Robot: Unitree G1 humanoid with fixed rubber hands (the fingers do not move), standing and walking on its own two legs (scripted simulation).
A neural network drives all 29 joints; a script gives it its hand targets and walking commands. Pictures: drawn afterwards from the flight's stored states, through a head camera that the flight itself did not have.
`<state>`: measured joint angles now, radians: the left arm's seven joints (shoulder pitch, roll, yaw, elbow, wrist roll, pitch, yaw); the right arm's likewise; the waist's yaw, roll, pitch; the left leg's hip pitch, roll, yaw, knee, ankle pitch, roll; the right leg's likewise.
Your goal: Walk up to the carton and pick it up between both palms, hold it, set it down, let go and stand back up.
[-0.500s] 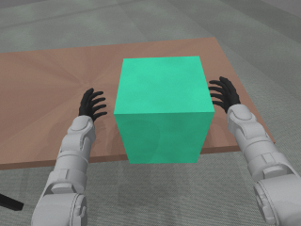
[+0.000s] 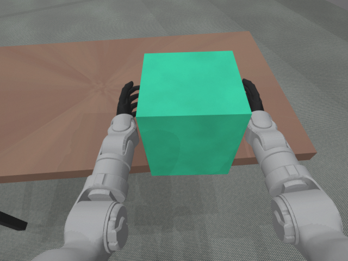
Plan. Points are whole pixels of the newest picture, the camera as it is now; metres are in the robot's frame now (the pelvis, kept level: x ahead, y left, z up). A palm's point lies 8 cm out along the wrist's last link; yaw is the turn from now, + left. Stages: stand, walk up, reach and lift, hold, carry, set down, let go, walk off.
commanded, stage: reach and lift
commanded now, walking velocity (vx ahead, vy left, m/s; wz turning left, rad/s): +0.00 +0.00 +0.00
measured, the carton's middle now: (189, 118) +0.45 +0.00 +0.06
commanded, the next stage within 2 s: none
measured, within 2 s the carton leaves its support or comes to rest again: leaves its support in 0.78 s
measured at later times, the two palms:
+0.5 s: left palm (125, 119) +0.41 +0.15 +0.10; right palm (253, 114) +0.43 -0.15 +0.09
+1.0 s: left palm (117, 105) +0.40 +0.15 +0.16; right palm (260, 95) +0.43 -0.15 +0.16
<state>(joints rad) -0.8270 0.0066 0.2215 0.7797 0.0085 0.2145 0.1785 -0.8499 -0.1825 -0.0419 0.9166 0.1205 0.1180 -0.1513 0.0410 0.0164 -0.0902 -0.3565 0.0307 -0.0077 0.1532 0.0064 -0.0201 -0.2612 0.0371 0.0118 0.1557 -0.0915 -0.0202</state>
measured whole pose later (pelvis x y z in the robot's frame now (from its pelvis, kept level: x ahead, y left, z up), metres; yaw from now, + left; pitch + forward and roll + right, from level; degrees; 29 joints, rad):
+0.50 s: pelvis +0.02 +0.01 +0.00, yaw +1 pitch +11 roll +0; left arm -0.67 -0.17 0.48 0.63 0.33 0.18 0.06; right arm -0.74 0.00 -0.39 0.80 -0.26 0.10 0.01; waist 0.00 0.04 -0.16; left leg -0.21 0.01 -0.02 -0.09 0.11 -0.01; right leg -0.10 0.02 0.00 -0.09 0.00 -0.01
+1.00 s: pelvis +0.01 -0.01 +0.00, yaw +2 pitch +6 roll +0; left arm -0.72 -0.11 0.42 0.40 0.25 0.52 0.08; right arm -0.84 -0.05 -0.22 0.75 -0.12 0.32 -0.05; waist -0.01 0.02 -0.12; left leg -0.12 0.03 -0.03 -0.07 0.09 -0.03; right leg -0.05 0.04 -0.01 0.00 -0.05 -0.03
